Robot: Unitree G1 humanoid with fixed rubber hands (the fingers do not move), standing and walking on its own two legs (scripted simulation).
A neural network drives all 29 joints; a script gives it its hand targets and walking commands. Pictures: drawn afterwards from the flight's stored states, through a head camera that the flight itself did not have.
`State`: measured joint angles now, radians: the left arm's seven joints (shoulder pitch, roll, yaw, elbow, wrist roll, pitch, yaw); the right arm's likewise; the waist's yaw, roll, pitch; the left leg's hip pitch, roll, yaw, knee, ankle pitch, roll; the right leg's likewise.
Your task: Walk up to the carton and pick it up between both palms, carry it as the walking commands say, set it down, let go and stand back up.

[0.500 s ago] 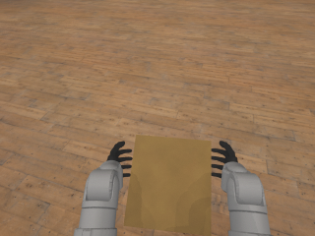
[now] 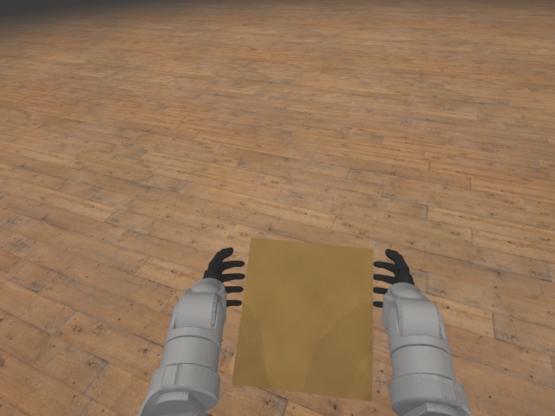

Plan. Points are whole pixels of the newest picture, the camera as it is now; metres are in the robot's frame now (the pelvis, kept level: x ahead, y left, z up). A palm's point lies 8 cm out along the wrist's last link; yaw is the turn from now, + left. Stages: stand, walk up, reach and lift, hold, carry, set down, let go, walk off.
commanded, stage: hold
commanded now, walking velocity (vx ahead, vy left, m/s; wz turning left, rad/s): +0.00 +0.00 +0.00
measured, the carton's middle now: (304, 314) +0.32 +0.00 -0.06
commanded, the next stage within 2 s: set down in 0.34 s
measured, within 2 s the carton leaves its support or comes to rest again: neither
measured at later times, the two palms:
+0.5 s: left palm (202, 299) +0.29 +0.16 +0.03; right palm (387, 301) +0.30 -0.13 +0.02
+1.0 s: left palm (208, 324) +0.29 +0.16 -0.05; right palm (376, 322) +0.31 -0.13 -0.05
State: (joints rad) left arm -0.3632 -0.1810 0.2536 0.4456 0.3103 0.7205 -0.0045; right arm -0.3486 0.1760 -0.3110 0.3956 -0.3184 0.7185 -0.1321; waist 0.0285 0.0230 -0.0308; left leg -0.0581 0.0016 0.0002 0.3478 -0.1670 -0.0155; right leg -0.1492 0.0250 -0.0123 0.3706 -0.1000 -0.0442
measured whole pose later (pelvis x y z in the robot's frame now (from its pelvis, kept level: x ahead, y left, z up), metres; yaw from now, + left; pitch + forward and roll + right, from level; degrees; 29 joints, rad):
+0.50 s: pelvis +0.01 +0.01 +0.00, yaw -3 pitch -6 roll +1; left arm -0.29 -0.16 0.28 0.40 0.27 0.70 0.00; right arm -0.32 0.17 -0.23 0.43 -0.30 0.68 -0.08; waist 0.05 0.03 -0.03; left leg -0.09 -0.02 -0.02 0.42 -0.23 0.00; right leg -0.20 0.04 0.04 0.46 -0.15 -0.04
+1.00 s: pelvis +0.00 +0.01 -0.02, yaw -1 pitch +3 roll +1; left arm -0.32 -0.17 0.36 0.55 0.27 0.45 0.04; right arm -0.36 0.18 -0.31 0.58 -0.32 0.42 -0.07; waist 0.04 0.02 -0.02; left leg -0.41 -0.03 -0.04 0.65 -0.30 -0.01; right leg -0.50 0.04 0.01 0.64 -0.21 -0.04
